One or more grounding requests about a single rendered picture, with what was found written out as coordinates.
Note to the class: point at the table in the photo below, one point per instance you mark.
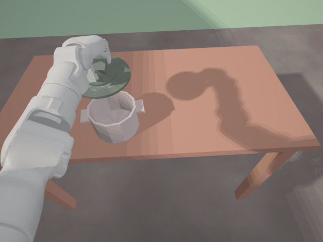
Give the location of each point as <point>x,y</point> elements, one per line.
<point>197,101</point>

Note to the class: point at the left robot hand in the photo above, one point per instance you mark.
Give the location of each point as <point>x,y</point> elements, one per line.
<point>98,46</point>

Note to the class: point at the knob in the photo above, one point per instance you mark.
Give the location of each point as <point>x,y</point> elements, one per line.
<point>100,66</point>

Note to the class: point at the pot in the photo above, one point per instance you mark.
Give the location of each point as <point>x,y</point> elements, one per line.
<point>114,118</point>

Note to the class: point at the lid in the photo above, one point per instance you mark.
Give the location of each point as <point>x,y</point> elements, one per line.
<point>116,79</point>

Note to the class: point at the left robot upper arm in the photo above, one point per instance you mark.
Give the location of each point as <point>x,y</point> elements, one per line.
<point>38,153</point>

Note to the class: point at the robot left forearm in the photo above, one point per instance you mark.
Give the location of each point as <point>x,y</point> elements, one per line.
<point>60,94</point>

